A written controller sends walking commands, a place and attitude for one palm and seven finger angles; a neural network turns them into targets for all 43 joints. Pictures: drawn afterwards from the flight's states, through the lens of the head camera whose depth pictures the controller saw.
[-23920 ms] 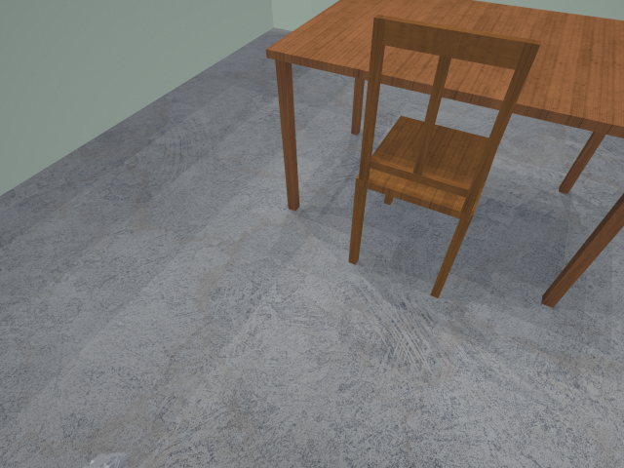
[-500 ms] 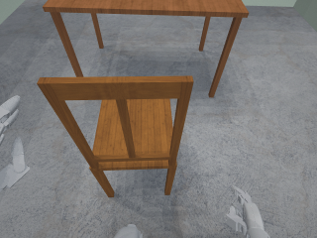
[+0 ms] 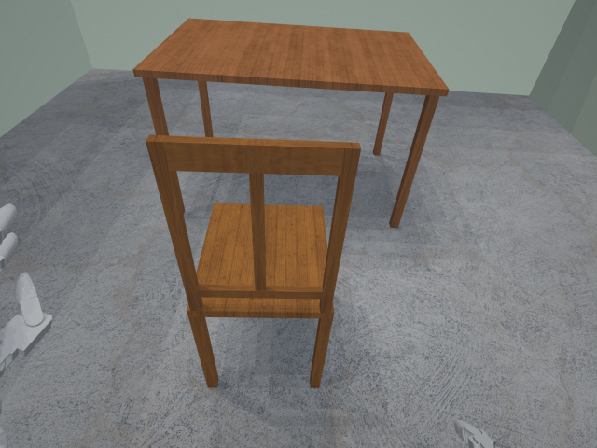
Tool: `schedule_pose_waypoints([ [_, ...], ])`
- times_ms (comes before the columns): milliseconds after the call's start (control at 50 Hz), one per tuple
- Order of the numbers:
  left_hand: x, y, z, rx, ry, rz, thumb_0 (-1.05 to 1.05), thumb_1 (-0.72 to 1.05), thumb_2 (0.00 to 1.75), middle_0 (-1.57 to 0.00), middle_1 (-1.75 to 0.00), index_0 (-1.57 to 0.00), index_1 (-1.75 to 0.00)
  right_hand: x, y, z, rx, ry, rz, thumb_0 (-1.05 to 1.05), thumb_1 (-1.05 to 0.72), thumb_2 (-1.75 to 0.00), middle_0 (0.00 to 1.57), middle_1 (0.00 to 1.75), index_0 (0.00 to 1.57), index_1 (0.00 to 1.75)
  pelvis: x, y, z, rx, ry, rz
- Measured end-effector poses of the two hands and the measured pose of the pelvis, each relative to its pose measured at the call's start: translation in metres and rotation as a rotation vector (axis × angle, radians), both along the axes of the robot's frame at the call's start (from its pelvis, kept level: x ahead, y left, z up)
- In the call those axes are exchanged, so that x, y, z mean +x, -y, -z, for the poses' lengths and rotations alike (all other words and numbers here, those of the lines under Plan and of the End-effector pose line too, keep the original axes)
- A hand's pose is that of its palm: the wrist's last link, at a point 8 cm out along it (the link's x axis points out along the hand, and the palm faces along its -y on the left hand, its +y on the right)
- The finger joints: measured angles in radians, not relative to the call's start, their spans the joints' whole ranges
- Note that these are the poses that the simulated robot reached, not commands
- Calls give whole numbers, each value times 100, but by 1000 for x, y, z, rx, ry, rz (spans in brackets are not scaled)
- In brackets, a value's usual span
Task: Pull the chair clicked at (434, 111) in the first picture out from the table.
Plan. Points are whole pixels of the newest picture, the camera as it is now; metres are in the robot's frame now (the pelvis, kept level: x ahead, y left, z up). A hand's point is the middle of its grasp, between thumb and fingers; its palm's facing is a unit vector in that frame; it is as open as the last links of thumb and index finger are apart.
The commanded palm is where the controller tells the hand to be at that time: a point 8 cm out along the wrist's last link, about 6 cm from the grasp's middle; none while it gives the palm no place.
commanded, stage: stop stepping back and stand still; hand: left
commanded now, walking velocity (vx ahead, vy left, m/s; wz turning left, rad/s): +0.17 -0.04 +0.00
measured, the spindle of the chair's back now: (258, 238) +0.55 +0.11 -0.06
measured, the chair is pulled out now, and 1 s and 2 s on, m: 0.70 0.70 0.70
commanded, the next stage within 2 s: let the arm hang, fingers relaxed in 0.84 s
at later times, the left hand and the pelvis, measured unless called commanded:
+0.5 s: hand (39, 342) +0.17 +0.27 +0.16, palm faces +0.43 -0.82 -0.38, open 7.5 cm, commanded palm +0.11 +0.31 +0.18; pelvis -0.03 +0.01 +0.00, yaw +0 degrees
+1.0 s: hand (80, 345) +0.20 +0.26 +0.10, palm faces +0.30 -0.82 -0.49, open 7.4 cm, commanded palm none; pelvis -0.01 +0.00 +0.00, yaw +1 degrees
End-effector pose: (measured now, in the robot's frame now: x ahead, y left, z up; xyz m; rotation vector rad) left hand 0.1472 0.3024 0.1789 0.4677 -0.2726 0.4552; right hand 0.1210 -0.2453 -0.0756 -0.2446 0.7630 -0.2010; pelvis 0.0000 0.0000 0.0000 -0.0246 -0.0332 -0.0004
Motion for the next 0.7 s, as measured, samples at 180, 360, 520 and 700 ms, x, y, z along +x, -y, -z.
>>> schedule_pose_waypoints([
  [180, -22, -5, -8, 61, -26, 52, 2, 88, 90, -22, -30, -21, -30, -41, -16, -5, 50, 17, 34, 1, -90, -90, 21, 30, 20, 30, -27, -5, -6, -14, 6, -16],
  [360, -37, -3, -6, 69, -48, 7, 2, 88, 90, -22, -30, -21, -30, -39, -19, 17, 86, -49, -21, 1, -90, -90, 21, 30, 20, 30, -38, -1, -1, -15, -9, -4],
  [520, -12, -2, 8, 7, -41, 60, 2, 88, 90, -22, -30, -21, -30, -18, -12, -2, 14, 21, 20, 1, -90, -90, 21, 30, 20, 30, -28, -10, 1, 19, 6, 13],
  [700, 0, 3, -17, 138, -94, 100, 2, 88, 90, -22, -30, -21, -30, 7, -21, -7, 78, 51, -6, 1, -90, -90, 21, 30, 20, 30, -17, -5, -7, 4, -27, 4],
])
